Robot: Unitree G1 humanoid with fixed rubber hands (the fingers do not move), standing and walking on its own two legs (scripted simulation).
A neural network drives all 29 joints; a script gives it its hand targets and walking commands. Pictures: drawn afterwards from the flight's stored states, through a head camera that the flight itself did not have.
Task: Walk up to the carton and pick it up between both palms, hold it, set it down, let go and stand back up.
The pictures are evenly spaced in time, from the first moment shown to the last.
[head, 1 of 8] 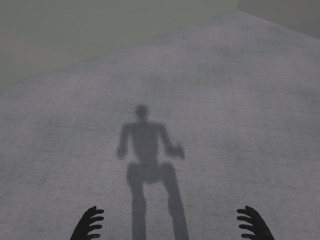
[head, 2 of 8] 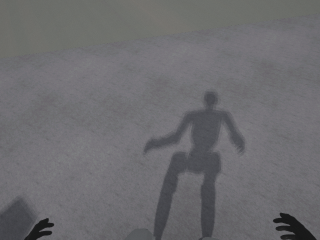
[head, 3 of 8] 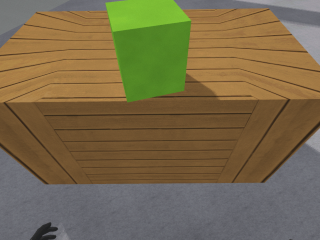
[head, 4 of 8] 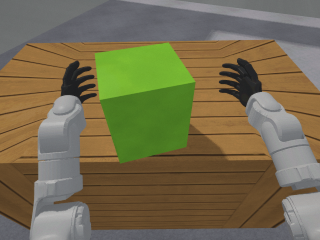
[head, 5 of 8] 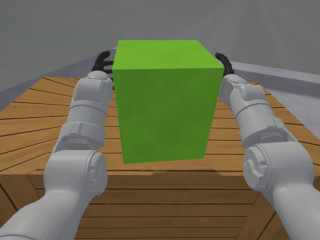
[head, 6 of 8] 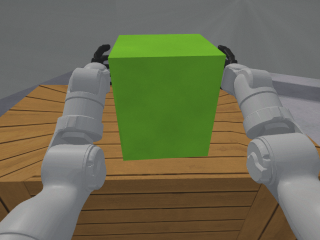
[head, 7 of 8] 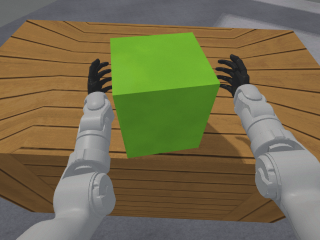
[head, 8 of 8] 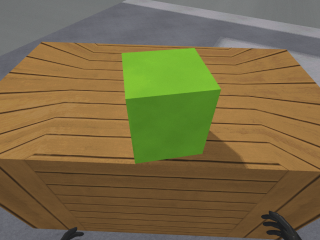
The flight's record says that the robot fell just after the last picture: no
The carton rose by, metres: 0.22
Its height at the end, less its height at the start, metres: +0.00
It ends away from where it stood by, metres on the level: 0.01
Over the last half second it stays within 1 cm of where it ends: yes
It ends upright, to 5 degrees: yes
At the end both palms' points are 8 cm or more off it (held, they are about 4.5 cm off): yes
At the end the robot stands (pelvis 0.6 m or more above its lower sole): yes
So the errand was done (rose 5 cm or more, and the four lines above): yes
